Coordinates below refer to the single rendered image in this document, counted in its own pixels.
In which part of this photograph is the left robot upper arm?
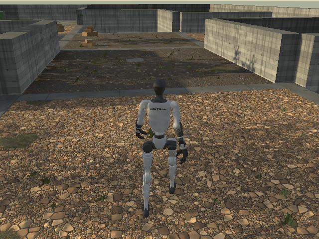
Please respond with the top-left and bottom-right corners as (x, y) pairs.
(137, 100), (149, 125)

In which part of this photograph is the humanoid robot torso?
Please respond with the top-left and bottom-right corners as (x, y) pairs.
(148, 98), (171, 149)

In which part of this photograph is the robot left forearm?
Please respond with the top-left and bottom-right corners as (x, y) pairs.
(136, 118), (143, 133)

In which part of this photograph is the right robot hand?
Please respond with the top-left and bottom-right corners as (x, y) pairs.
(176, 149), (188, 164)

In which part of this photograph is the robot right thigh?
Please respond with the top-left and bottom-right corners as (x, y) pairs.
(166, 138), (177, 166)

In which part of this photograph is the right robot upper arm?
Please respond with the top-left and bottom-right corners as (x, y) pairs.
(169, 101), (180, 129)

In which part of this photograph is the left robot hand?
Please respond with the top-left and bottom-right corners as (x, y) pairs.
(136, 130), (148, 139)

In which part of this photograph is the robot right forearm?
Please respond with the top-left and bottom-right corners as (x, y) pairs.
(176, 122), (186, 149)

